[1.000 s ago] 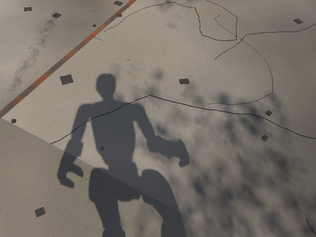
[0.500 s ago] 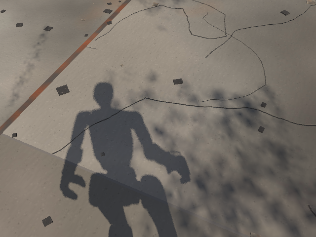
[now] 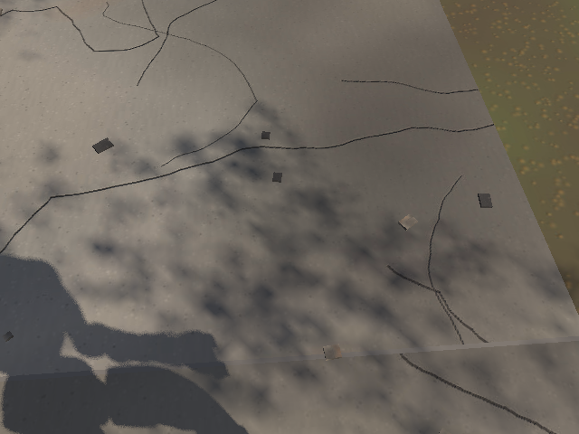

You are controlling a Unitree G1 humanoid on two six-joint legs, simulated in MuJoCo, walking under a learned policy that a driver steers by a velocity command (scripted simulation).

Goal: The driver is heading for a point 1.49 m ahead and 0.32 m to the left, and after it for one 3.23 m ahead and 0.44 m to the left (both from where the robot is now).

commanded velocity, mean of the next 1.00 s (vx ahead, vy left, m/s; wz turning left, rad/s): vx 0.40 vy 0.00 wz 0.43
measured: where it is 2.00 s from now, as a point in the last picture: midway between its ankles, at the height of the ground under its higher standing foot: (208, 268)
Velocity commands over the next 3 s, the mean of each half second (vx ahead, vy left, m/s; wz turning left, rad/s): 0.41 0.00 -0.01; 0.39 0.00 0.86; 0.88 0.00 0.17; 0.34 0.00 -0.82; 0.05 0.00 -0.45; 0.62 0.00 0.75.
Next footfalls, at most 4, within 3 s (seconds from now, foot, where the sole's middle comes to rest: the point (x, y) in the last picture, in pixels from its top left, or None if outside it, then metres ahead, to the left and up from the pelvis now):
0.10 right None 0.02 -0.12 -0.78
0.58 left None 0.37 0.01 -0.78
1.12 right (332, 366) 0.59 -0.09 -0.78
1.56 left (178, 306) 0.75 0.28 -0.78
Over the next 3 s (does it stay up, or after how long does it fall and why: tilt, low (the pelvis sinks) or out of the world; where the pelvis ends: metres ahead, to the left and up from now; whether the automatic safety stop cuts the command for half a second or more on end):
stays up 1.08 0.28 -0.01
